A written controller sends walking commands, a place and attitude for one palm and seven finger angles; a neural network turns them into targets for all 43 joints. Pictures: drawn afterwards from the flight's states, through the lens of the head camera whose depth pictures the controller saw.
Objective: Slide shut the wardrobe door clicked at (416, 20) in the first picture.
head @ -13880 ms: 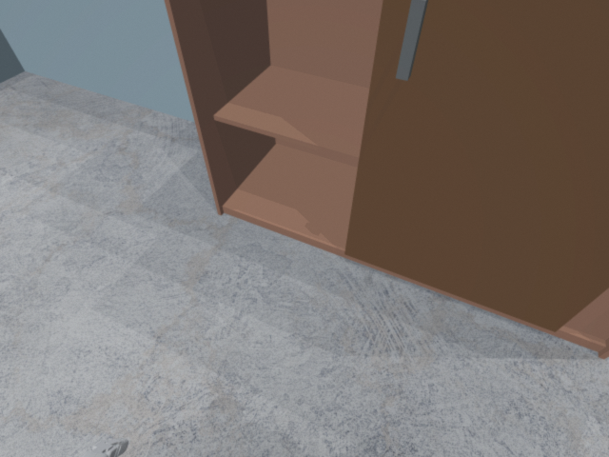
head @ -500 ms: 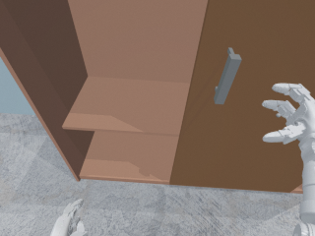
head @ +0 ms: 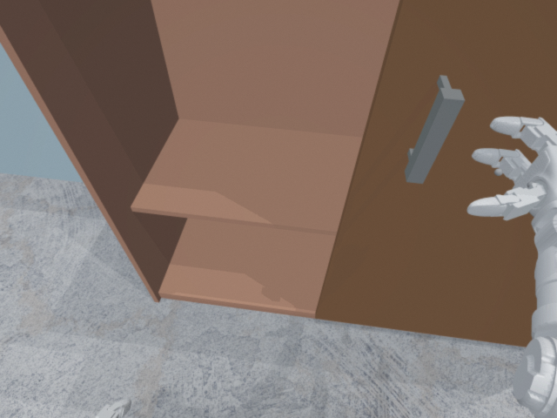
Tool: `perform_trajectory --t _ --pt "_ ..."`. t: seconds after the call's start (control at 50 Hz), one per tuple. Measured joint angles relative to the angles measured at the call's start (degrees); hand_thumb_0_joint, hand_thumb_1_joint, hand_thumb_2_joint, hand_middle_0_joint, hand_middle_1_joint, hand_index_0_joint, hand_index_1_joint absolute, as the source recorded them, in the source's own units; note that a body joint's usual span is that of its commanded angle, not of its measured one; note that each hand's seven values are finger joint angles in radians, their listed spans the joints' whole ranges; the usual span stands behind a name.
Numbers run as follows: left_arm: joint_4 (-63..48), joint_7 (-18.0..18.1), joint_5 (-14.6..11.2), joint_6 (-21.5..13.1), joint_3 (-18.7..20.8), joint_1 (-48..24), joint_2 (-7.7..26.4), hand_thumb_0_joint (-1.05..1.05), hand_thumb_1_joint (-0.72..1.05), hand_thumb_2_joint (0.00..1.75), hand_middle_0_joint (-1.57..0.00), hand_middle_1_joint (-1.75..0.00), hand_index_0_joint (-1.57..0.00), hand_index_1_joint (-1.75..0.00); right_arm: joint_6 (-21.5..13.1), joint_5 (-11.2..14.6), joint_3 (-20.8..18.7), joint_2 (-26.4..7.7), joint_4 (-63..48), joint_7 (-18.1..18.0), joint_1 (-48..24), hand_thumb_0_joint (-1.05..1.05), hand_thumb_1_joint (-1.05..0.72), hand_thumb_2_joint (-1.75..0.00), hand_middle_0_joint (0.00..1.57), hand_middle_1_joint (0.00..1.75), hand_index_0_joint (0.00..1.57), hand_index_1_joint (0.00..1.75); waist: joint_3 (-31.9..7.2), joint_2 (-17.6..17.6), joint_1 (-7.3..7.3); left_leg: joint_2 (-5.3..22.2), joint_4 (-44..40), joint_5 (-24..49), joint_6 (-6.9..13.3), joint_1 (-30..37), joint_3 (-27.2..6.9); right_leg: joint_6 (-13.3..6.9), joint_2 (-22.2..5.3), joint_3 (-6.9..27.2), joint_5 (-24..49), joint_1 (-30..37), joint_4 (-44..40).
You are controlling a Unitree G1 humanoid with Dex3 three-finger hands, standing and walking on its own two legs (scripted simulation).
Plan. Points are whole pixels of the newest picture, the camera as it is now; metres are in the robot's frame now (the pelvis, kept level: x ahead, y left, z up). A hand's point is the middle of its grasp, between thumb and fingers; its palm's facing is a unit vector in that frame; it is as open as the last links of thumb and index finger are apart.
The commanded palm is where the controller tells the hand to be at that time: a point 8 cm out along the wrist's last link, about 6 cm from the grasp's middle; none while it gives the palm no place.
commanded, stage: move the hooked fingers beside the handle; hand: right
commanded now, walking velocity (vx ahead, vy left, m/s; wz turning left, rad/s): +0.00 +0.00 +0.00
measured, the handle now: (428, 131) +0.53 -0.17 +0.15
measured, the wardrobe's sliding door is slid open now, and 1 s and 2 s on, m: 0.60 0.60 0.60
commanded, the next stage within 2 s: feel for the door with the fingertips in 1.08 s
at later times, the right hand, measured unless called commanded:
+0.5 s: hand (486, 153) +0.47 -0.23 +0.17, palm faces +0.03 +1.00 +0.00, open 14.0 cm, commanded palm +0.45 -0.29 +0.16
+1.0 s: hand (491, 156) +0.47 -0.24 +0.16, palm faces +0.04 +1.00 +0.00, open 14.0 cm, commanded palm +0.45 -0.29 +0.16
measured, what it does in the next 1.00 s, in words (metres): stands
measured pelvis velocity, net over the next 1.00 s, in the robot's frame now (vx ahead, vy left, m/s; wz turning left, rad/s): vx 0.00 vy -0.01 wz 0.02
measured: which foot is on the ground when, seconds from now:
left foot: down 0.00-1.00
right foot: down 0.00-1.00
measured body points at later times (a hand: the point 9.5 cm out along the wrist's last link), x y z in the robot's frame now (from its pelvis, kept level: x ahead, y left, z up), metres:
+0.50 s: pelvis +0.00 +0.00 +0.00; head +0.04 +0.00 +0.44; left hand +0.02 +0.27 -0.12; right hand +0.46 -0.29 +0.17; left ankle -0.01 +0.12 -0.73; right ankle -0.01 -0.11 -0.73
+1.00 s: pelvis +0.00 -0.01 +0.00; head +0.05 -0.01 +0.44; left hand +0.04 +0.26 -0.12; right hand +0.46 -0.30 +0.17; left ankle -0.01 +0.12 -0.73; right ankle -0.01 -0.11 -0.73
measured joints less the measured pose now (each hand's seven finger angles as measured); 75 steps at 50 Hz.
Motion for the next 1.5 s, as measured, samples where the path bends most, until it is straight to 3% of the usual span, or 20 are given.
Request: perform_trajectory --t 0.38,0.58,0.78,0.9,1.14,1.32,1.5 --pt "0.08 -0.83 0.86 2.75 0.20 1.25 -0.01 0.01 0.91 0.90 -0.21 -0.30 -0.20 -0.30 -4.43 -3.10 -1.58 -3.24 12.08 -1.36 -8.98 -0.01 0.50 -0.30 0.30 1.20 0.30 1.20 -0.62 0.20 2.40 -0.30 1.38 -0.08 -0.22 -4.09 -0.75 -0.22 -0.35 -0.70 -0.62 -3.96 1.80" --pt "-0.15 -0.82 0.82 4.22 0.44 2.36 0.09 0.01 0.91 0.90 -0.21 -0.30 -0.20 -0.30 -5.06 -3.03 -2.09 -3.80 12.22 -0.71 -8.14 -0.01 0.50 -0.30 0.30 1.20 0.30 1.20 -0.78 0.34 2.56 -0.31 1.63 -0.16 -0.43 -4.91 -0.99 -0.43 -0.38 -0.92 -1.00 -4.87 2.42" --pt "-0.04 -1.03 0.91 4.09 0.41 1.75 -0.25 0.01 0.91 0.90 -0.21 -0.30 -0.20 -0.30 -4.78 -2.49 -1.13 -2.08 10.82 -1.34 -8.30 -0.01 0.50 -0.30 0.30 1.20 0.30 1.20 -1.16 0.44 2.16 -0.09 1.52 -0.31 -0.62 -4.55 -0.73 -0.61 -0.14 -0.65 -1.22 -4.80 2.66" --pt "-1.20 -1.00 0.99 4.28 0.08 0.82 -0.47 0.01 0.91 0.90 -0.21 -0.30 -0.20 -0.30 -4.69 -3.32 -1.93 -3.11 11.89 -1.64 -8.38 -0.01 0.50 -0.30 0.30 1.20 0.30 1.20 -1.08 0.54 2.52 -0.14 1.82 -0.37 -0.66 -4.93 -0.90 -0.65 -0.20 -0.81 -1.34 -5.11 2.95" --pt "-0.72 -0.78 0.84 4.62 0.08 1.19 -0.15 0.01 0.91 0.90 -0.21 -0.30 -0.20 -0.30 -4.81 -2.34 -0.87 -3.57 12.69 -0.67 -9.57 -0.01 0.50 -0.30 0.30 1.20 0.30 1.20 -1.02 0.58 2.25 -0.04 2.08 -0.60 -0.74 -5.40 -0.45 -0.71 -0.08 -0.34 -1.61 -5.95 3.60" --pt "-0.35 -1.35 1.01 4.61 0.66 1.93 -0.31 0.01 0.91 0.90 -0.21 -0.30 -0.20 -0.30 -4.45 -1.71 0.37 -0.77 9.14 -2.31 -8.37 -0.01 0.50 -0.30 0.30 1.20 0.30 1.20 -1.29 0.43 2.17 -0.03 1.98 -0.73 -0.78 -5.24 -0.60 -0.70 -0.07 -0.48 -1.79 -5.72 3.48" --pt "-0.93 -1.88 1.15 4.65 0.48 1.29 -1.01 0.01 0.91 0.90 -0.21 -0.30 -0.20 -0.30 -3.08 -2.70 0.41 2.39 6.85 -6.05 -6.83 -0.01 0.50 -0.30 0.30 1.20 0.30 1.20 -1.44 0.10 2.34 -0.23 2.02 -0.85 -0.63 -4.53 -1.06 -0.58 -0.28 -0.92 -1.86 -4.59 3.06"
